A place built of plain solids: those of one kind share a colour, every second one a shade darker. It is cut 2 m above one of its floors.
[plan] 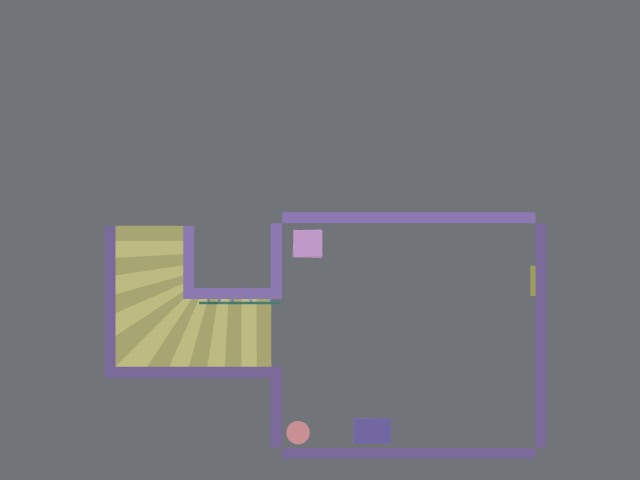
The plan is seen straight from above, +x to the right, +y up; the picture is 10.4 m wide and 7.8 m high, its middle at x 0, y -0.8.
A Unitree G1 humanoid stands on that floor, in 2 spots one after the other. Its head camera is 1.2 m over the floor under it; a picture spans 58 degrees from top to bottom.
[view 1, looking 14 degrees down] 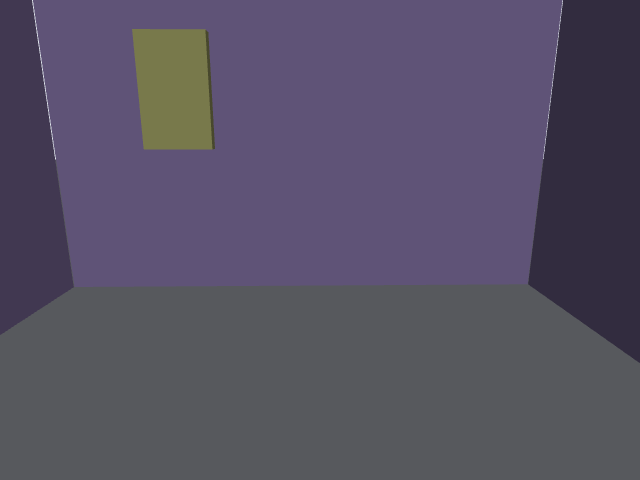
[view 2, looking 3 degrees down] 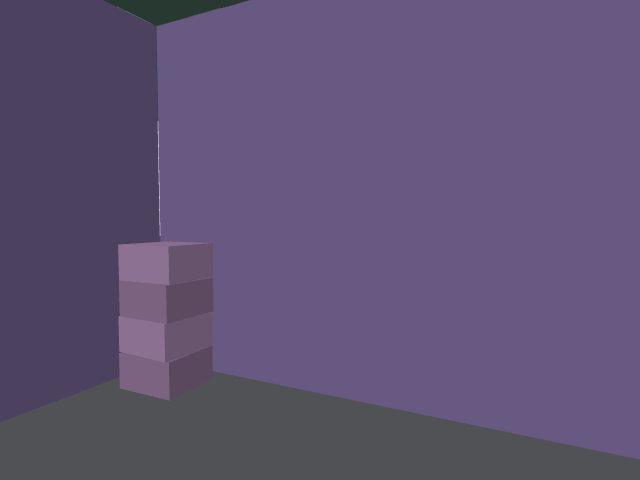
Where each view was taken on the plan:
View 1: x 0.21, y -2.43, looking -1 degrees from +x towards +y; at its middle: wall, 3.40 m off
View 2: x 2.18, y -3.11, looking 117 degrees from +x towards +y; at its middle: wall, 2.90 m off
